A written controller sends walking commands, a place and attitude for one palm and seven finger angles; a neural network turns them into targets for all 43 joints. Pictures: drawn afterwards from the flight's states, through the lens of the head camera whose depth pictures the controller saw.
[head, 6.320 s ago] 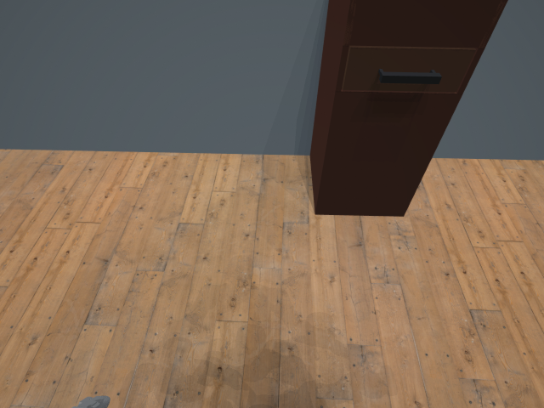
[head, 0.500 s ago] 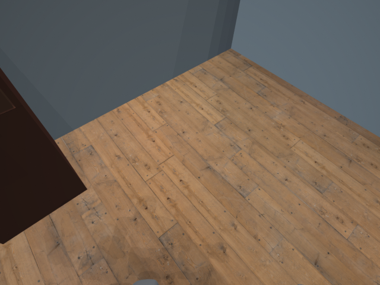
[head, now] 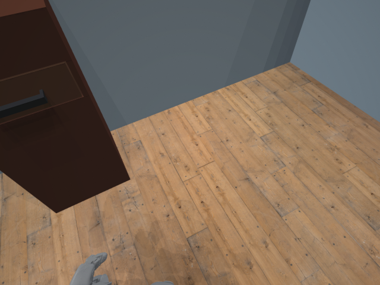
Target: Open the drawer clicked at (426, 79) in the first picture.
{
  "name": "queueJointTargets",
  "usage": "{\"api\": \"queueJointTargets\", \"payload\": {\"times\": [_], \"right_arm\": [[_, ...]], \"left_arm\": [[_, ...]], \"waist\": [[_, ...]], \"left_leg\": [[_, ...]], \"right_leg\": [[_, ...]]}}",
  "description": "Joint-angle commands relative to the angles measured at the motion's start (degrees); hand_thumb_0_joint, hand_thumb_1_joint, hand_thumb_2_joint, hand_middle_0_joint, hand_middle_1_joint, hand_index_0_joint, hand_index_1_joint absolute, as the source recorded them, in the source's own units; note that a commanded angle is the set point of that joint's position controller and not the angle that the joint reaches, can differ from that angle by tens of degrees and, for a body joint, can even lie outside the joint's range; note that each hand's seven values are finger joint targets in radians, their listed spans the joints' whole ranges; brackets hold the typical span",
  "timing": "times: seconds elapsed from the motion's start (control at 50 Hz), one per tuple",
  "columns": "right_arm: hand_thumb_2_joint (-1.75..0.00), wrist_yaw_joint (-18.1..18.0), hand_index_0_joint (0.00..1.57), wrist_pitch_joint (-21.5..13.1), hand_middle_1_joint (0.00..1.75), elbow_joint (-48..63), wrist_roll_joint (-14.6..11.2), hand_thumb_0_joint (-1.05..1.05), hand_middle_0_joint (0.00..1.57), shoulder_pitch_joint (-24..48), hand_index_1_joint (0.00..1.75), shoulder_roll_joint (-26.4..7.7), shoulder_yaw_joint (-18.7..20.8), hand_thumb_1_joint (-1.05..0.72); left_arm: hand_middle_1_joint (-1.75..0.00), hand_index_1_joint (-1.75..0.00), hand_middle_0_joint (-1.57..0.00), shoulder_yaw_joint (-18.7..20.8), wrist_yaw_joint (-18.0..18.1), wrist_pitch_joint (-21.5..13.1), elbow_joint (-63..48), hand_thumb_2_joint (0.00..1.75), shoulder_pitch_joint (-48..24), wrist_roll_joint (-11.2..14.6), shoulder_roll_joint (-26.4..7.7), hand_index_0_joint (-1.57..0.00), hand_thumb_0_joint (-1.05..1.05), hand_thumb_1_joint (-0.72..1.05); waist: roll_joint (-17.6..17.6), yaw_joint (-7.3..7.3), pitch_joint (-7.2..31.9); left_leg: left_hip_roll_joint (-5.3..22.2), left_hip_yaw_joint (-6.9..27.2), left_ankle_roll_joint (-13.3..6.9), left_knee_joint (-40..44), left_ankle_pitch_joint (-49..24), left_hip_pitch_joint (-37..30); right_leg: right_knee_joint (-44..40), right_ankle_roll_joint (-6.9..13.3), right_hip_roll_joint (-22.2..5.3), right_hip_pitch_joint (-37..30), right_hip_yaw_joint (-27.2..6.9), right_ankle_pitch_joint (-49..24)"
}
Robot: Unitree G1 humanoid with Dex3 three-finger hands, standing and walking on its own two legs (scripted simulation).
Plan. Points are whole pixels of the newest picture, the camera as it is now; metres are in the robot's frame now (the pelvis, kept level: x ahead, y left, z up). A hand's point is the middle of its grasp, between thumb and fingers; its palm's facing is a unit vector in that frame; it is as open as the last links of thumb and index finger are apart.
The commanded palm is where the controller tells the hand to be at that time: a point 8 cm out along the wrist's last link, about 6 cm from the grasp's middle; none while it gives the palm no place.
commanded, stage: turn to face it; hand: left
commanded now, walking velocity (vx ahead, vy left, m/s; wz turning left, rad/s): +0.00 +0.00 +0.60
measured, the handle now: (15, 103) +0.64 +0.60 -0.02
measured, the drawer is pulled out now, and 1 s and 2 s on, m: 0.00 0.00 0.00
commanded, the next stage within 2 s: take the last steps up to it in 0.78 s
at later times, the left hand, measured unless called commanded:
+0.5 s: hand out of the picture -0.06 +0.27 -0.17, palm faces +0.33 -0.91 -0.26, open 7.4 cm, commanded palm none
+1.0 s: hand out of the picture -0.05 +0.19 -0.14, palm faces +0.45 -0.86 -0.25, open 7.4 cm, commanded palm none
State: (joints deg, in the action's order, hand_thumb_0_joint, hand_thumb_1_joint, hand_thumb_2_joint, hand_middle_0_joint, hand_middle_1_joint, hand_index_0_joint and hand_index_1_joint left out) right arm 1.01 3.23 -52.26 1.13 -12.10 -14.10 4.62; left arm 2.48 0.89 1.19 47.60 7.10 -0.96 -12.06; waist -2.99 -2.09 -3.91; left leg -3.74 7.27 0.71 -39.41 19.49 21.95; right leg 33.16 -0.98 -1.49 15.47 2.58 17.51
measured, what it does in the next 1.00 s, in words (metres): steps on the spot, turning left: left foot, then right foot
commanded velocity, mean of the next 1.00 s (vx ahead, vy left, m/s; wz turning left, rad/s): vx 0.04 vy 0.00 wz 0.34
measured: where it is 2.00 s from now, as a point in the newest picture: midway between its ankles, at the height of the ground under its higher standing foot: outside the picture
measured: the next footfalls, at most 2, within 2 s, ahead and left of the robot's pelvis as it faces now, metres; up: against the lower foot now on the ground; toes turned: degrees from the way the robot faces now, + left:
left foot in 0.36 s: +0.00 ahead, +0.15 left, +0.00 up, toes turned +20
right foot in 0.88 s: +0.05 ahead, -0.08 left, +0.00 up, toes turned +20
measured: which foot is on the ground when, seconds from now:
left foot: up 0.00-0.34, down 0.36-0.88, up 0.90-1.00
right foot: down 0.00-0.38, up 0.40-0.86, down 0.88-1.00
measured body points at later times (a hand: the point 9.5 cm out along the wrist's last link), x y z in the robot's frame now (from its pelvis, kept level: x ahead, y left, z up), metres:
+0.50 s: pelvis -0.03 +0.04 +0.00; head +0.00 +0.08 +0.45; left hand -0.08 +0.32 -0.15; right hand +0.16 -0.17 -0.11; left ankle -0.04 +0.14 -0.73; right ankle -0.01 -0.12 -0.66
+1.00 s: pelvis -0.04 -0.01 +0.01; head -0.03 -0.04 +0.46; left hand -0.07 +0.23 -0.12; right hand +0.09 -0.21 -0.16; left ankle -0.08 +0.12 -0.67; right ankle +0.01 -0.09 -0.73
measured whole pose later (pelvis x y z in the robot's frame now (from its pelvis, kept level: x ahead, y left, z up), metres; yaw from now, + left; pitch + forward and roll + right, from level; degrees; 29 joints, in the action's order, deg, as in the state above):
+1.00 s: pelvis -0.04 -0.01 +0.01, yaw +26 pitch -2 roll +1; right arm 0.8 4.0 -58.5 1.7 -15.6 -12.5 4.0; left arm 1.4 1.0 0.5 54.7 13.2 -1.2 -7.8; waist -3.2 -0.8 -0.9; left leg -1.5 1.7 0.7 -53.6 21.8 24.0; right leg 28.8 1.8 -2.2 11.2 5.4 15.5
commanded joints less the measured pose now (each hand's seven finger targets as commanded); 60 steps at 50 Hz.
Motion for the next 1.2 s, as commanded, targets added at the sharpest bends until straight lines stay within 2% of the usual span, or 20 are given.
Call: {"api": "queueJointTargets", "payload": {"times": [0.0, 0.06, 0.24, 0.3, 0.32, 0.34, 0.36, 0.38, 0.4, 0.44, 0.48, 0.68, 0.8, 0.84, 0.86, 0.88, 0.9, 0.96, 1.0, 1.18], "right_arm": [[-0.90, 0.1, 0.20, -0.2, 0.30, 5.2, 0.3, 0.00, 0.20, 2.4, 0.30, -6.6, 2.6, -0.90], [-0.90, 1.0, 0.20, 0.3, 0.30, 3.2, 0.1, 0.00, 0.20, 0.1, 0.30, -5.4, 2.2, -0.90], [-0.90, 0.9, 0.20, -0.6, 0.30, 4.8, -0.6, 0.00, 0.20, 6.9, 0.30, -3.7, 0.1, -0.90], [-0.90, 0.6, 0.20, -1.2, 0.30, 4.0, -0.4, 0.00, 0.20, 2.9, 0.30, -4.6, 0.2, -0.90], [-0.90, 0.6, 0.20, -1.7, 0.30, 3.2, -0.3, 0.00, 0.20, -0.1, 0.30, -6.9, 0.8, -0.90], [-0.90, 0.4, 0.20, -2.4, 0.30, 3.2, 0.1, 0.00, 0.20, -2.8, 0.30, -13.0, 2.2, -0.90], [-0.90, 0.1, 0.20, -2.1, 0.30, 2.4, -0.3, 0.00, 0.20, -7.0, 0.30, -17.3, 2.9, -0.90], [-0.90, -0.8, 0.20, -2.4, 0.30, 0.6, -0.2, 0.00, 0.20, -8.4, 0.30, -15.6, 2.7, -0.90], [-0.90, -1.4, 0.20, -2.3, 0.30, 1.2, 0.0, 0.00, 0.20, -5.3, 0.30, -14.5, 2.1, -0.90], [-0.90, -1.6, 0.20, -2.5, 0.30, 3.0, 0.1, 0.00, 0.20, 1.9, 0.30, -10.5, 0.7, -0.90], [-0.90, -1.6, 0.20, -3.0, 0.30, 3.4, -0.1, 0.00, 0.20, 2.9, 0.30, -9.4, 0.2, -0.90], [-0.90, -1.8, 0.20, -2.6, 0.30, 0.9, 0.2, 0.00, 0.20, -1.6, 0.30, -8.1, 0.5, -0.90], [-0.90, -1.6, 0.20, -2.2, 0.30, 0.1, 0.2, 0.00, 0.20, 0.1, 0.30, -7.1, 0.6, -0.90], [-0.90, -1.2, 0.20, -2.3, 0.30, 0.1, -0.7, 0.00, 0.20, 0.2, 0.30, -4.1, 0.2, -0.90], [-0.90, -0.9, 0.20, -2.3, 0.30, 0.6, -1.0, 0.00, 0.20, -1.2, 0.30, -0.4, -0.5, -0.90], [-0.90, -1.1, 0.20, -1.3, 0.30, 1.1, -0.3, 0.00, 0.20, 0.3, 0.30, -2.7, 0.2, -0.90], [-0.90, -0.9, 0.20, -0.4, 0.30, 0.5, 0.3, 0.00, 0.20, 1.0, 0.30, -3.4, 0.7, -0.90], [-0.90, 0.1, 0.20, -0.5, 0.30, -3.0, 0.8, 0.00, 0.20, -3.8, 0.30, -2.4, 0.7, -0.90], [-0.90, 0.3, 0.20, -1.2, 0.30, -3.8, 1.0, 0.00, 0.20, -4.7, 0.30, -1.2, 0.5, -0.90], [-0.90, 0.5, 0.20, -2.9, 0.30, -3.5, 0.5, 0.00, 0.20, 1.4, 0.30, 1.0, -0.6, -0.90]], "left_arm": [[-0.30, -0.30, -0.20, 3.1, 1.3, -1.3, -3.9, 0.90, 2.2, 0.0, -12.5, -0.20, 0.00, 0.90], [-0.30, -0.30, -0.20, 2.1, 1.2, -1.7, -4.0, 0.90, -0.4, -0.2, -9.2, -0.20, 0.00, 0.90], [-0.30, -0.30, -0.20, 3.4, 0.9, -1.0, 0.2, 0.90, 8.4, -0.9, -13.8, -0.20, 0.00, 0.90], [-0.30, -0.30, -0.20, 3.7, 0.6, -0.5, 1.0, 0.90, 8.0, -0.5, -13.8, -0.20, 0.00, 0.90], [-0.30, -0.30, -0.20, 3.6, 0.4, -0.2, 0.8, 0.90, 7.4, 0.0, -13.1, -0.20, 0.00, 0.90], [-0.30, -0.30, -0.20, 3.3, 0.1, 0.2, -0.7, 0.90, 8.4, 0.4, -9.8, -0.20, 0.00, 0.90], [-0.30, -0.30, -0.20, 1.6, 0.1, 0.3, -3.2, 0.90, 4.2, 0.1, -6.6, -0.20, 0.00, 0.90], [-0.30, -0.30, -0.20, 1.8, 0.9, 1.1, -2.5, 0.90, 1.1, -0.2, -7.5, -0.20, 0.00, 0.90], [-0.30, -0.30, -0.20, 2.2, 0.7, 1.1, -1.6, 0.90, 0.4, 0.2, -7.3, -0.20, 0.00, 0.90], [-0.30, -0.30, -0.20, 2.5, -0.1, 1.0, 1.0, 0.90, 3.5, 0.0, -7.7, -0.20, 0.00, 0.90], [-0.30, -0.30, -0.20, 2.6, -0.4, 0.9, 2.7, 0.90, 6.2, 0.0, -7.7, -0.20, 0.00, 0.90], [-0.30, -0.30, -0.20, 1.7, 0.3, 0.9, 2.2, 0.90, 2.7, 0.2, -5.5, -0.20, 0.00, 0.90], [-0.30, -0.30, -0.20, 1.3, 0.9, -0.2, 3.8, 0.90, 7.8, 0.7, -4.2, -0.20, 0.00, 0.90], [-0.30, -0.30, -0.20, 1.7, 1.4, -1.2, 4.9, 0.90, 10.8, 0.2, -6.7, -0.20, 0.00, 0.90], [-0.30, -0.30, -0.20, 2.3, 1.7, -1.8, 4.8, 0.90, 10.4, -0.5, -11.1, -0.20, 0.00, 0.90], [-0.30, -0.30, -0.20, 2.6, 1.4, -1.7, 3.8, 0.90, 9.9, -0.1, -12.1, -0.20, 0.00, 0.90], [-0.30, -0.30, -0.20, 2.7, 1.4, -1.6, 3.6, 0.90, 8.0, 0.0, -10.8, -0.20, 0.00, 0.90], [-0.30, -0.30, -0.20, 1.8, 1.1, -2.5, 4.4, 0.90, 5.5, -0.1, -6.5, -0.20, 0.00, 0.90], [-0.30, -0.30, -0.20, 1.6, 0.8, -3.5, 5.7, 0.90, 8.5, -0.2, -5.4, -0.20, 0.00, 0.90], [-0.30, -0.30, -0.20, 1.3, 0.2, -4.4, 13.0, 0.90, 19.6, -0.9, -5.6, -0.20, 0.00, 0.90]], "waist": [[14.5, 1.84, 3.0], [12.6, 0.00, 1.2], [16.5, 4.91, 5.0], [15.1, 2.70, 6.7], [10.6, 0.58, 8.0], [-5.7, -0.74, 10.9], [-14.2, -3.04, 10.2], [-12.2, -4.12, 10.0], [-10.7, -2.68, 7.2], [-7.6, 0.79, 4.0], [-5.8, 1.71, 5.9], [-4.1, -0.20, 5.1], [-4.7, 2.38, 6.3], [3.2, 3.96, 6.4], [16.2, 3.19, 6.1], [17.7, 4.56, 4.8], [17.1, 4.03, 1.1], [10.7, 1.02, -2.0], [11.5, 1.92, -0.6], [12.7, 5.80, -1.9]], "left_leg": [[3.0, -1.8, 1.6, -28.8, 8.8, 11.7], [4.9, -5.1, 3.2, -31.9, 1.6, 11.2], [4.9, -13.0, 3.1, -5.8, 6.9, 2.9], [4.0, -14.7, 1.9, 7.5, -1.8, -6.7], [5.6, -12.9, 0.9, 14.8, -9.4, -14.7], [18.3, 4.1, -4.6, 17.5, -24.2, -25.1], [28.1, 12.8, -10.7, 19.0, -40.4, -24.2], [27.0, 13.2, -10.8, 19.8, -37.0, -20.3], [24.7, 11.1, -10.9, 20.0, -31.6, -17.5], [19.0, 4.2, -9.1, 21.2, -25.5, -12.5], [17.0, 1.4, -8.5, 21.4, -26.4, -13.6], [18.1, 8.0, -11.3, 22.3, -23.6, -15.5], [15.2, 9.0, -9.4, 18.6, -23.1, -8.5], [9.7, 4.5, -4.3, 11.2, -11.8, 0.5], [2.1, -3.8, -0.1, 1.8, 1.8, 7.6], [2.1, -3.7, 0.4, -8.5, 10.9, 5.6], [3.5, -2.0, 0.1, -15.5, 9.5, 6.1], [5.6, -4.8, 0.7, -24.0, 0.5, 9.3], [6.6, -6.6, 1.4, -22.9, -2.4, 9.9], [8.7, -11.4, 1.1, -5.4, 1.4, 7.8]], "right_leg": [[-18.3, 8.5, -21.9, -3.8, -16.4, -7.8], [-15.5, 6.3, -16.6, -3.4, -4.3, -13.5], [-8.7, 7.6, -19.7, -11.6, 2.0, -30.1], [-2.6, 4.0, -18.6, -8.3, 5.3, -27.8], [3.4, 1.5, -17.5, -2.6, 7.0, -22.7], [15.3, -2.9, -10.9, 10.8, 9.4, -3.6], [25.4, -4.5, -6.7, 17.6, 6.3, 21.5], [30.4, -3.8, -6.7, 17.2, 0.1, 19.9], [33.2, -3.5, -6.7, 18.4, -1.3, 16.0], [33.9, -3.6, -6.7, 15.9, -1.5, 7.4], [32.7, -3.8, -6.0, 14.1, -0.9, 4.7], [19.4, -3.8, -3.4, 11.2, -1.4, 8.1], [-0.4, -2.1, -0.4, -2.8, 0.1, 1.0], [-14.3, -0.6, -6.3, -13.2, -5.2, -5.4], [-18.3, 4.4, -18.7, -15.4, -18.0, -8.1], [-22.4, 9.4, -24.4, -5.7, -21.6, 0.5], [-25.5, 9.9, -22.6, 0.3, -22.5, 12.5], [-25.2, 6.3, -16.4, -0.4, -13.0, 13.3], [-24.5, 5.7, -14.7, -4.5, -9.2, 9.6], [-26.2, 8.7, -16.2, -8.7, -10.2, 11.2]]}}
